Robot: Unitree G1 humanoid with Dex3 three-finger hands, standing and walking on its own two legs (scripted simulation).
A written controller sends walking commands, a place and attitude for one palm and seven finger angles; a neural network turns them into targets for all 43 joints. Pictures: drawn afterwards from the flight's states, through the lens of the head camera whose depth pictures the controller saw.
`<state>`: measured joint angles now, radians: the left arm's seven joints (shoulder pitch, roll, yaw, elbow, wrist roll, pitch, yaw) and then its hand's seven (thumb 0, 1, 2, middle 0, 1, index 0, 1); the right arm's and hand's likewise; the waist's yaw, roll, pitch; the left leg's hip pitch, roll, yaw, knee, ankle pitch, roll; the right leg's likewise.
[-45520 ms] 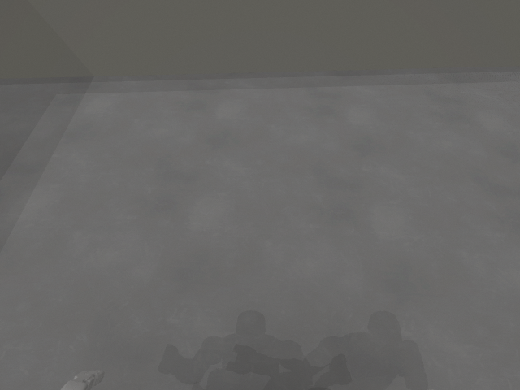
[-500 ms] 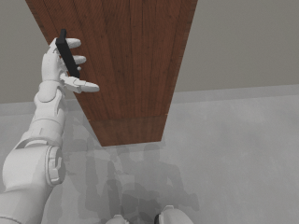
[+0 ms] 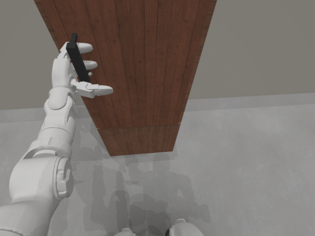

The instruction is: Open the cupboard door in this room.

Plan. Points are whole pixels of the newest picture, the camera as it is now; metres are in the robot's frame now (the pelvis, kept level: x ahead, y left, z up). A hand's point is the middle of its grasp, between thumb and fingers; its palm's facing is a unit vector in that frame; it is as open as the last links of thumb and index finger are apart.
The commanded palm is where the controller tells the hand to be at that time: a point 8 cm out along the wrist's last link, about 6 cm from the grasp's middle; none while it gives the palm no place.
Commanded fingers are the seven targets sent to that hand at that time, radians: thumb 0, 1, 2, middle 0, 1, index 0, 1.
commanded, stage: close the thumb around the handle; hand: left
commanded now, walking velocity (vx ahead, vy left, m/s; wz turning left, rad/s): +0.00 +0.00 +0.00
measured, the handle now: (80, 60) +0.54 +0.17 +0.11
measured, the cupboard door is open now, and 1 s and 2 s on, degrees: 0 11 43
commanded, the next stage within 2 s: pull the door open along its arc in 0.52 s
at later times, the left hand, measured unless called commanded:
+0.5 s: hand (90, 75) +0.49 +0.14 +0.10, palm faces +0.04 -1.00 -0.02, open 5.4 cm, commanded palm +0.47 +0.19 +0.10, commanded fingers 0.00 0.90 0.90 -0.40 -1.35 -0.40 -1.35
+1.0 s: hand (93, 93) +0.44 +0.13 +0.10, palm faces -0.01 -1.00 +0.00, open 5.6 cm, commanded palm +0.38 +0.18 +0.10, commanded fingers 0.00 0.90 0.90 -0.40 -1.35 -0.40 -1.35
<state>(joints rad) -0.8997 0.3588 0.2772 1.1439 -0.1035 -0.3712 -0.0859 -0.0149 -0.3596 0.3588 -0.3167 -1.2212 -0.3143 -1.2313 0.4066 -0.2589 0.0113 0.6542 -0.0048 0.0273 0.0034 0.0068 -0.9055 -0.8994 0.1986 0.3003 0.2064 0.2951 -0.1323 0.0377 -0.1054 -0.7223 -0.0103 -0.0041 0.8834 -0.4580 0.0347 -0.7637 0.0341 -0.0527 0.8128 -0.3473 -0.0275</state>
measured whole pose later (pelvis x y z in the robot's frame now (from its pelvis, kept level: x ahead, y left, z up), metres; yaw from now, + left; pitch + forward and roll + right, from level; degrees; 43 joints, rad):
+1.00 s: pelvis +0.01 -0.01 +0.01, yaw -2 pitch +13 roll -1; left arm -0.49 0.25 0.24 0.71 -0.17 -0.31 -0.11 0.01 0.77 0.78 -0.39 -1.35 -0.36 -1.35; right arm 0.39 -0.25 0.00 0.59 0.03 0.05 0.00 0.01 -0.91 -0.90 0.20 0.30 0.21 0.29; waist -0.09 0.05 -0.13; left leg -0.58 0.00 0.03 0.79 -0.45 0.03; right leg -0.65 0.05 -0.02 0.75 -0.34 -0.03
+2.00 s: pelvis -0.01 -0.06 +0.01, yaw +4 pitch +5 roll +1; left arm 0.02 -0.10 -0.24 0.02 0.05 0.01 0.61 0.01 0.36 0.66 -0.34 -1.27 -0.36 -1.29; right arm 0.17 -0.20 -0.01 0.61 -0.04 0.04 -0.01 0.01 -0.91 -0.90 0.20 0.30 0.20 0.29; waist -0.01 0.05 -0.08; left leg -0.44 -0.01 -0.08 0.76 -0.40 -0.04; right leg -0.50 0.04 -0.12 0.76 -0.35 -0.11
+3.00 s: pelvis -0.02 -0.02 +0.01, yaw +1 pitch +3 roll +1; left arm 0.08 -0.03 -0.34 0.02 -0.01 -0.11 0.22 -0.02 -0.50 0.30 -0.18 -0.32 -0.18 -0.34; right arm 0.24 -0.19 0.03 0.51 0.00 0.00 0.00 0.01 -0.91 -0.90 0.20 0.30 0.20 0.29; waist -0.01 0.03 -0.05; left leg -0.42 -0.03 0.00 0.78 -0.42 0.02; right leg -0.49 0.01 -0.04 0.79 -0.35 -0.05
